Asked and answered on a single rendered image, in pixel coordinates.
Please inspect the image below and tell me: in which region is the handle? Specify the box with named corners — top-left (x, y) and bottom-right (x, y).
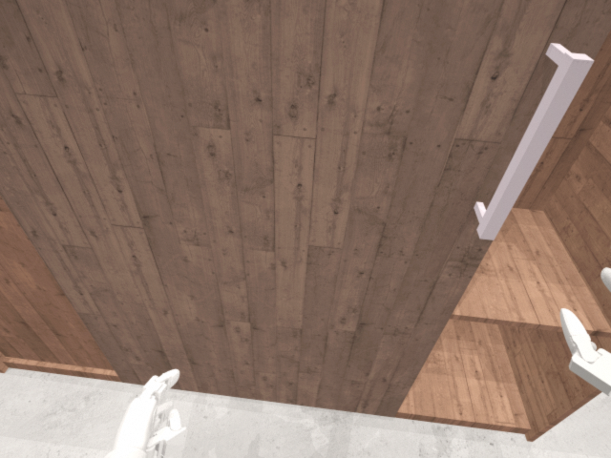
top-left (474, 43), bottom-right (594, 240)

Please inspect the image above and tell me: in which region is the wardrobe door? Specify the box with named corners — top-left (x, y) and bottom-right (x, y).
top-left (0, 0), bottom-right (611, 418)
top-left (0, 196), bottom-right (114, 370)

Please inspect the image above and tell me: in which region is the right robot hand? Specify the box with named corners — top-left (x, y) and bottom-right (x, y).
top-left (560, 267), bottom-right (611, 396)

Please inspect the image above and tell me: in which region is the left robot hand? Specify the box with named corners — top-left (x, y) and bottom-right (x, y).
top-left (112, 369), bottom-right (186, 458)

